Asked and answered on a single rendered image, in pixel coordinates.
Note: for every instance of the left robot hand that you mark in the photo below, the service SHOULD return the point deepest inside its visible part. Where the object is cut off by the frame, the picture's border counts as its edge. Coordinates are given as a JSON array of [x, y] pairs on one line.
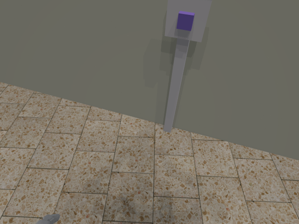
[[49, 219]]

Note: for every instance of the button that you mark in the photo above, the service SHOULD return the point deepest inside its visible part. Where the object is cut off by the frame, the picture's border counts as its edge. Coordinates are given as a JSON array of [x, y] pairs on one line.
[[185, 20]]

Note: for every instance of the panel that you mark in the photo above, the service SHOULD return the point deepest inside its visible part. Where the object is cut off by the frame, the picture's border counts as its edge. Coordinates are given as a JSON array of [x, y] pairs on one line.
[[201, 9]]

